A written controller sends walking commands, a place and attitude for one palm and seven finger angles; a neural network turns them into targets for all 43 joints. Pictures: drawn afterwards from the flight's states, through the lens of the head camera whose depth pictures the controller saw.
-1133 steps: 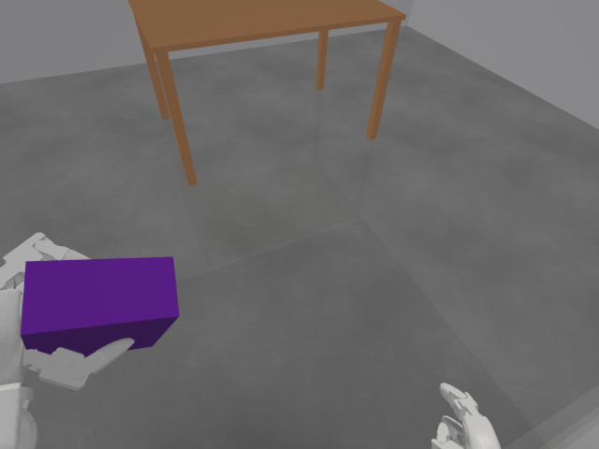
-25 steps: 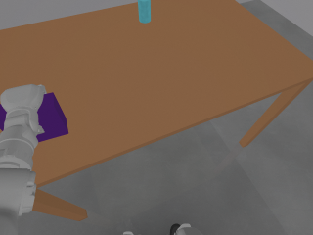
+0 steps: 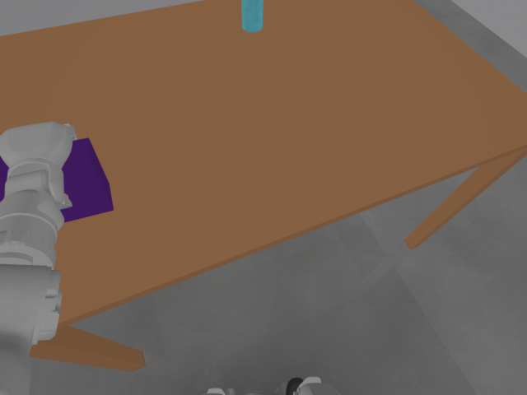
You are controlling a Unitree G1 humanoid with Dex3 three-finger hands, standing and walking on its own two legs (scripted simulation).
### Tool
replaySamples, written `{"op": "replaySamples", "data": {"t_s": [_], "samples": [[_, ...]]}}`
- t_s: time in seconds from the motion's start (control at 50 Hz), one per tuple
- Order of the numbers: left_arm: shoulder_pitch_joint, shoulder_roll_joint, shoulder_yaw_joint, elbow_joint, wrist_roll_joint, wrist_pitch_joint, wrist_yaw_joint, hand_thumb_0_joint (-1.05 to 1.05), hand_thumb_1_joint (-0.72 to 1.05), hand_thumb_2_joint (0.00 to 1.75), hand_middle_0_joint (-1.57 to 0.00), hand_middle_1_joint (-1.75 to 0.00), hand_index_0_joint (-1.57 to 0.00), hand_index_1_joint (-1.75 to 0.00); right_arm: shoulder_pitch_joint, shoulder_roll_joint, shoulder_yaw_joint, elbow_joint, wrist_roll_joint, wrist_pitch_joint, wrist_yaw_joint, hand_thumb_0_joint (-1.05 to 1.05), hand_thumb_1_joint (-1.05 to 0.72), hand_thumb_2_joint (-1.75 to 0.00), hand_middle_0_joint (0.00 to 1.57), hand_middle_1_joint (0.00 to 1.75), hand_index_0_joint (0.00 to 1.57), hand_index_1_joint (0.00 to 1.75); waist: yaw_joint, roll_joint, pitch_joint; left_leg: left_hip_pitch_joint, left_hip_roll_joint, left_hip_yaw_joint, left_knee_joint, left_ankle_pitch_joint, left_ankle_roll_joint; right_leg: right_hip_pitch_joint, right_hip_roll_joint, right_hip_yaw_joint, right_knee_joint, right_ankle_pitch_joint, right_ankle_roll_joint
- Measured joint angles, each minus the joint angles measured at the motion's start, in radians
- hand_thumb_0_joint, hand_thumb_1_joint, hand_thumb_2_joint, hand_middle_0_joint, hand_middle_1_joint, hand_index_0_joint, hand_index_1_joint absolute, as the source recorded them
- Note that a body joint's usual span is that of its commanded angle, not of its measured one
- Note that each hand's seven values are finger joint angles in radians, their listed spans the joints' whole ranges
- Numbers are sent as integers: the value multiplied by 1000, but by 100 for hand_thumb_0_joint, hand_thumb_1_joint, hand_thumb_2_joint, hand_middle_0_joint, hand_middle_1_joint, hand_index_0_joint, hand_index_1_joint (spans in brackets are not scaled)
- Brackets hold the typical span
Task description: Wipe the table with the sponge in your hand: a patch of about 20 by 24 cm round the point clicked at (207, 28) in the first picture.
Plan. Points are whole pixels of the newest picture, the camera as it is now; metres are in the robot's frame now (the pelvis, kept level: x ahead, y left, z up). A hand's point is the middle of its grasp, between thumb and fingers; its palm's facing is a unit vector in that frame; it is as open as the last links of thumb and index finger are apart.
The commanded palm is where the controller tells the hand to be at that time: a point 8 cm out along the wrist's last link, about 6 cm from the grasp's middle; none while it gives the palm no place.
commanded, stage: slide across to the middle lane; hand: left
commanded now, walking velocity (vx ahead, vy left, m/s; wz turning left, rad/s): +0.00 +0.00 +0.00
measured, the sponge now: (62, 193) +0.43 +0.34 -0.01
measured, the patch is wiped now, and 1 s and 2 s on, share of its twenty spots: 0.50 0.50 0.65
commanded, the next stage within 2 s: wipe back along the middle lane in 0.74 s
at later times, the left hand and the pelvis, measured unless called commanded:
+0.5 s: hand (59, 156) +0.47 +0.33 +0.04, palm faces -0.17 +0.04 -0.99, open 10.0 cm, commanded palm +0.47 +0.29 +0.09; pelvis +0.02 +0.00 +0.01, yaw +0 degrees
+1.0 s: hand (102, 145) +0.50 +0.27 +0.04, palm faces -0.12 +0.00 -0.99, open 10.1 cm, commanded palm +0.47 +0.24 +0.09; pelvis +0.04 +0.00 +0.02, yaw +0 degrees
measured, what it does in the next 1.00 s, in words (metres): stands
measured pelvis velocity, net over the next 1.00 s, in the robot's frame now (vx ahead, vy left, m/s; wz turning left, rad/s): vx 0.04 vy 0.00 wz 0.00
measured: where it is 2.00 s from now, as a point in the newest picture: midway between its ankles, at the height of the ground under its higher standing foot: outside the picture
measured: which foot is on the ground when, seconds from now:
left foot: down 0.00-1.00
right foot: down 0.00-1.00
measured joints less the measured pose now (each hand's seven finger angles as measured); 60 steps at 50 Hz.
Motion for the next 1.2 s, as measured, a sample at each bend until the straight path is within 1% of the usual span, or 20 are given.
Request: {"op": "replaySamples", "data": {"t_s": [0.1,0.18,0.26,0.36,0.4,0.54,0.72,0.84,0.9,0.96,1.08,1.2], "samples": [[-44,29,9,33,4,5,2,2,-55,108,-77,-131,-78,-133,-7,1,9,-2,0,0,-1,0,-90,-89,21,30,20,30,-17,-3,6,-20,2,-4,9,-1,-2,-18,1,-4,7,-1,-2],[-72,52,0,41,8,23,-16,1,-55,108,-77,-131,-78,-133,-2,-1,10,-11,0,-2,-2,0,-90,-89,21,30,20,30,-28,-4,14,-30,6,-5,8,1,-4,-26,5,-5,1,4,-4],[-60,56,-18,17,3,36,-32,1,-55,108,-77,-131,-78,-133,14,-1,0,-8,0,0,-6,0,-90,-89,21,30,20,30,-28,-1,18,-19,11,-4,-5,3,-6,-14,11,-4,-18,10,-5],[-23,47,-28,-17,-29,37,-26,1,-54,108,-77,-131,-78,-133,33,3,-10,17,3,3,-10,0,-90,-89,21,30,20,30,-21,1,21,20,14,-5,-34,6,-6,27,15,-4,-50,14,-5],[-14,37,-33,-27,-39,39,-25,1,-54,108,-77,-132,-78,-133,36,6,-13,30,3,4,-10,0,-90,-89,21,30,20,30,-18,0,23,40,14,-7,-48,7,-6,47,14,-6,-64,15,-5],[3,-15,-71,-40,-49,57,-12,0,-54,108,-76,-132,-77,-133,26,15,-23,60,1,3,-4,0,-90,-89,20,30,20,30,-7,4,20,98,9,-12,-87,8,-5,108,10,-10,-100,11,-3],[-16,-94,-108,-38,-57,92,6,0,-53,108,-76,-132,-77,-134,-23,28,-27,65,-5,2,10,0,-90,-89,20,30,20,30,6,12,11,134,2,-14,-112,4,-2,139,3,-11,-112,-2,2],[-42,-138,-120,-23,-52,132,19,0,-53,108,-76,-132,-77,-134,-53,35,-23,59,-9,5,20,0,-90,-89,21,30,20,30,4,13,8,140,1,-14,-118,1,-3,142,2,-12,-112,-8,2],[-38,-156,-107,-28,-56,143,24,0,-53,108,-76,-132,-76,-134,-59,37,-23,56,-12,10,25,0,-90,-89,21,30,20,30,3,14,5,142,4,-12,-122,0,-5,142,5,-9,-113,-8,1],[-8,-171,-92,-54,-52,155,36,0,-53,108,-75,-132,-76,-134,-55,35,-25,49,-13,19,31,0,-90,-89,20,30,20,30,6,17,0,152,7,-6,-129,0,-5,149,9,-3,-119,-7,0],[74,-211,-85,-129,-69,177,67,0,-52,107,-75,-133,-75,-134,-41,27,-32,51,-8,36,40,0,-90,-89,20,30,20,30,24,22,-5,191,10,1,-150,3,-6,181,12,4,-132,-6,-1],[136,-253,-103,-183,-75,208,84,-1,-51,106,-74,-133,-75,-134,-54,22,-34,57,-1,48,42,0,-90,-89,20,30,20,30,38,20,-4,233,8,1,-168,11,-7,219,9,4,-139,-4,-3]]}}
